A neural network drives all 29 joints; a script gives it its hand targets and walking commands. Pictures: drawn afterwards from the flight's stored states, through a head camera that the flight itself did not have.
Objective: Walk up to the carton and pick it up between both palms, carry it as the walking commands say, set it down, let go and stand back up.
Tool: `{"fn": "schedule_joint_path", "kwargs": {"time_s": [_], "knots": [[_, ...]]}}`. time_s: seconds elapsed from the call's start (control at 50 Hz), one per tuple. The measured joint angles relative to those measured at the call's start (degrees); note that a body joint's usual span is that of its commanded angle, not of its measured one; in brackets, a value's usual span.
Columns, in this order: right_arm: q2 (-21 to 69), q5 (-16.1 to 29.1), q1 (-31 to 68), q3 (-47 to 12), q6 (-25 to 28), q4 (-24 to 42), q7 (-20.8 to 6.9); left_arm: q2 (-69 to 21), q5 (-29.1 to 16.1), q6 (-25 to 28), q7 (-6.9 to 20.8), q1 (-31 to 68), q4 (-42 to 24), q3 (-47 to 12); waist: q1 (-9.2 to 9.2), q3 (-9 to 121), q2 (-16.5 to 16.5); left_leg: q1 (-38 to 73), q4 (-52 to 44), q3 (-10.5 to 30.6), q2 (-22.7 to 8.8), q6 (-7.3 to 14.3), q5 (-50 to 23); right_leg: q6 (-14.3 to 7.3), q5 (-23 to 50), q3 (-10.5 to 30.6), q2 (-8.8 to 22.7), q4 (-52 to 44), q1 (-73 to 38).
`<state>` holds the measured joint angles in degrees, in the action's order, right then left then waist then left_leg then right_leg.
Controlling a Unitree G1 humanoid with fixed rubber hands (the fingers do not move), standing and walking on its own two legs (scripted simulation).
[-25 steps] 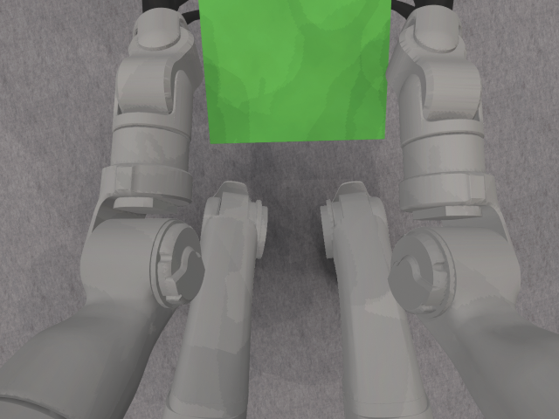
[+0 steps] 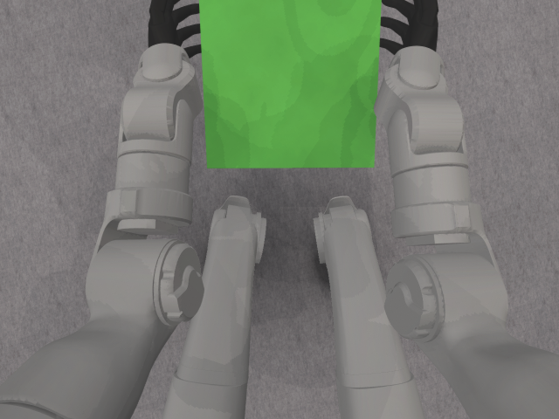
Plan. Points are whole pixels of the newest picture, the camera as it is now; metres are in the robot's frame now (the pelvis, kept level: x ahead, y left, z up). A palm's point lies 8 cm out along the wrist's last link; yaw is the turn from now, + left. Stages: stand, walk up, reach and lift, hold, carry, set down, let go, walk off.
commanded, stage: reach and lift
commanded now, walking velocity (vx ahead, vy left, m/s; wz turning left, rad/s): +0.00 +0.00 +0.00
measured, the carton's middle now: (290, 71) +0.52 +0.01 -0.15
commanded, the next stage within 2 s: none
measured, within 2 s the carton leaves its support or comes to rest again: neither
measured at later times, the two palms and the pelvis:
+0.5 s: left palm (140, 34) +0.49 +0.14 +0.02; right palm (450, 26) +0.49 -0.12 +0.03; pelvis +0.01 +0.00 +0.06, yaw +0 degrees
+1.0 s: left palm out of the picture +0.47 +0.15 +0.10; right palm out of the picture +0.47 -0.12 +0.11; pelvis +0.01 +0.00 +0.12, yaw +0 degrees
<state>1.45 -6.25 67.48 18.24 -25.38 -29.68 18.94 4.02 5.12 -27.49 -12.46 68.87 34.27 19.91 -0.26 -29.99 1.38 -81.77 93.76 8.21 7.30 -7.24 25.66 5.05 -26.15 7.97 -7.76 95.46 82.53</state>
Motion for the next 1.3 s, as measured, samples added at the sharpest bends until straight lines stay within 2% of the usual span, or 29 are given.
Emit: {"fn": "schedule_joint_path", "kwargs": {"time_s": [0.04, 0.08, 0.16, 0.22, 0.36, 0.46, 0.52, 0.6, 0.74, 0.84, 0.96, 1.06, 1.18, 1.26, 1.3], "knots": [[0.43, 0.11, -0.81, -0.95, -0.79, 1.28, 1.15, 0.43, 0.0, 0.2, 1.0, -0.24, 0.43, 0.03, -0.03, 0.01, 0.39, 1.22, -0.87, -0.03, 0.06, 0.02, -0.11, -0.05, 0.07, 0.15, 0.07, -0.74, -1.17], [0.86, -0.25, -1.12, -0.76, -0.86, 1.53, 0.99, 0.53, 0.11, 0.05, 1.02, -0.9, -0.18, -0.39, 0.07, 0.03, 0.55, 2.43, -1.75, 0.13, 0.01, -0.17, -0.29, -0.11, 0.21, 0.12, 0.08, -1.68, -2.41], [0.77, -1.87, -1.22, 2.14, 0.53, -0.39, -2.04, -0.86, 0.41, -0.41, -1.06, -1.14, -0.32, -0.85, 0.57, 0.1, -0.36, 4.78, -3.69, 1.01, 0.08, -0.29, -0.8, -0.46, 0.68, -0.56, 0.4, -4.08, -5.07], [0.16, -1.95, -2.11, 2.07, 0.37, -0.55, -2.51, -2.01, 1.49, 0.33, -1.18, -1.16, 1.08, -0.05, 0.9, 0.12, -0.99, 6.53, -5.31, 1.28, 0.18, 0.0, -1.19, -0.58, 0.96, -0.71, 0.7, -5.76, -6.95], [1.23, -0.96, -5.08, -0.84, -0.47, 2.65, -0.47, -1.18, -0.47, -0.08, -0.58, -4.73, -2.0, -1.83, -0.02, 0.0, -1.15, 10.67, -8.32, 1.24, -0.03, 0.33, -1.45, -0.53, 1.22, -0.38, 0.87, -8.85, -11.16], [1.28, -1.85, -6.06, -0.52, -1.04, 2.26, -1.28, -2.5, 0.79, 0.83, -0.44, -5.97, -0.81, -0.86, 0.08, 0.14, -1.15, 14.44, -10.94, 0.9, -0.27, 0.8, -1.76, -0.53, 1.5, 0.16, 0.98, -11.36, -14.87], [1.75, -2.45, -6.8, -0.66, -0.74, 2.09, -1.74, -2.8, 0.29, 0.7, -0.84, -7.75, -2.16, -1.05, -0.45, 0.12, -1.06, 16.63, -12.57, 1.03, -0.33, 0.89, -2.03, -0.62, 1.74, 0.16, 1.16, -13.03, -17.13], [2.02, -2.23, -8.33, 0.17, 0.1, 2.02, -2.5, -3.63, 0.61, 0.41, -1.5, -8.83, -2.76, -1.51, 0.12, 0.15, -0.87, 19.41, -15.06, 0.86, -0.89, 1.04, -2.57, -0.76, 2.53, 0.53, 0.93, -15.57, -19.76], [3.34, -1.85, -10.58, -1.49, -0.36, 2.81, -0.44, -3.75, 1.5, 1.13, 0.66, -10.95, -2.27, 0.02, 0.36, 0.14, -0.4, 23.83, -19.72, 0.56, -1.24, 1.32, -4.09, -0.93, 4.01, 1.2, 1.14, -19.74, -23.88], [3.84, -2.95, -11.57, -0.22, 0.39, 2.59, -1.64, -3.82, 0.99, -0.28, -0.39, -11.19, -3.17, -1.18, 0.38, 0.2, -1.17, 26.62, -22.47, 1.41, -1.1, 1.3, -5.28, -1.16, 5.0, 0.57, 1.69, -22.75, -26.98], [4.46, -3.14, -12.53, -0.57, -0.68, 2.27, -0.08, -3.53, 3.44, 0.21, 1.87, -10.54, 0.43, -0.04, 0.37, 1.84, -1.16, 29.52, -25.89, 1.63, -1.23, 1.56, -6.47, -1.3, 6.09, 0.57, 2.09, -26.14, -29.91], [4.5, -3.98, -12.81, -0.74, -2.1, 2.7, -1.02, -3.91, 3.29, -0.58, 1.29, -12.4, -1.11, -0.89, 0.13, 1.75, -0.89, 33.84, -29.68, 2.02, -1.49, 1.73, -7.55, -1.45, 7.12, 0.42, 2.44, -30.08, -34.38], [6.19, -6.12, -17.37, 0.65, -0.64, -0.02, -2.49, -5.95, 5.14, -0.17, 1.31, -17.14, 0.36, -0.15, -0.36, 9.83, -1.02, 35.0, -34.57, 2.33, -2.06, 2.18, -8.75, -1.62, 8.47, 0.31, 2.77, -35.48, -35.82], [7.69, -7.25, -23.94, 1.75, -0.75, -4.05, -3.01, -7.87, 7.36, 0.21, 1.43, -22.95, 5.6, 0.34, -0.41, 23.7, -1.34, 32.82, -37.47, 2.21, -2.58, 2.6, -8.72, -1.66, 8.68, 0.5, 2.88, -38.83, -33.81], [8.34, -8.79, -26.87, 2.5, -0.77, -6.63, -3.8, -9.4, 10.2, 0.73, 1.95, -26.12, 8.11, 1.85, -0.36, 29.93, -1.51, 33.51, -39.46, 1.97, -2.81, 3.16, -8.61, -1.8, 8.66, 0.71, 3.06, -40.93, -34.52]]}}
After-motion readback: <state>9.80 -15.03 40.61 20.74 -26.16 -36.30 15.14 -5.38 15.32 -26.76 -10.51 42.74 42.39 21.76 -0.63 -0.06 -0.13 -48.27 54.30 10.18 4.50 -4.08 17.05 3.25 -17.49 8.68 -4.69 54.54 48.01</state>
